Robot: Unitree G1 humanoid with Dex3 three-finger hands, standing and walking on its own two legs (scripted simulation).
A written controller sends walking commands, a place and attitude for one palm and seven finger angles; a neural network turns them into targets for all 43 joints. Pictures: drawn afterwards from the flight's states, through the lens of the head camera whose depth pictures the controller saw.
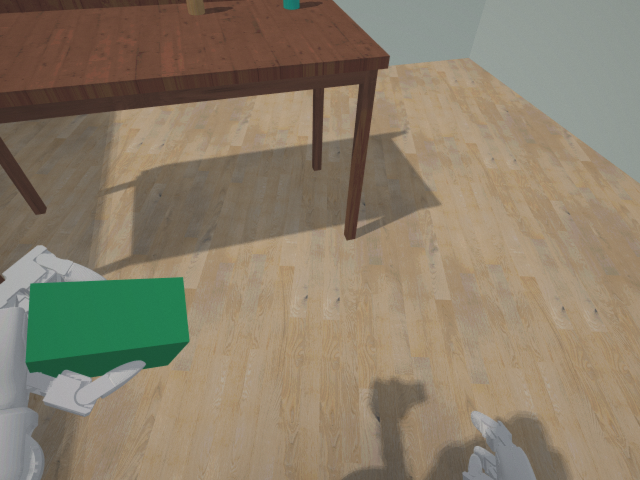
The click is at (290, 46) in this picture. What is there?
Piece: table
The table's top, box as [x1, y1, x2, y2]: [0, 0, 389, 107]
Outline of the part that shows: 389,55 332,0 300,0 300,7 294,10 285,9 282,5 282,0 239,0 204,2 205,13 202,15 190,15 187,12 186,3 1,13 0,107 387,68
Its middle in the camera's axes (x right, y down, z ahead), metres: -0.56 -0.60 +1.19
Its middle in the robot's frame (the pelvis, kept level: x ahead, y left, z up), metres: +1.27 +0.64 +0.01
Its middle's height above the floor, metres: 0.78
